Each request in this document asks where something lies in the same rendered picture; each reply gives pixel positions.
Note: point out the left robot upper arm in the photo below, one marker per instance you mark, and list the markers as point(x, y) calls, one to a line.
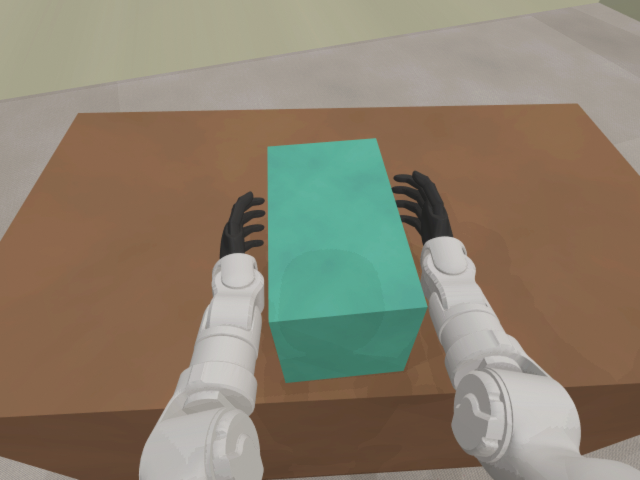
point(217, 444)

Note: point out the right robot upper arm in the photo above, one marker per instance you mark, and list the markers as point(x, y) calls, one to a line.
point(525, 427)

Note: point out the robot right forearm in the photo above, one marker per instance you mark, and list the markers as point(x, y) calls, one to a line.
point(465, 323)

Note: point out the right robot hand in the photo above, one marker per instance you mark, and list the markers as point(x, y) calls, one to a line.
point(432, 218)

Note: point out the pedestal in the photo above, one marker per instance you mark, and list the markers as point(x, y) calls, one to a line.
point(106, 272)

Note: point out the carton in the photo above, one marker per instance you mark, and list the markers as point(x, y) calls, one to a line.
point(344, 296)

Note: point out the robot left forearm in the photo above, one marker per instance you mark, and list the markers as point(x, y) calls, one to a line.
point(221, 371)

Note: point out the left robot hand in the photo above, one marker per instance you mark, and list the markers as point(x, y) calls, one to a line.
point(232, 240)

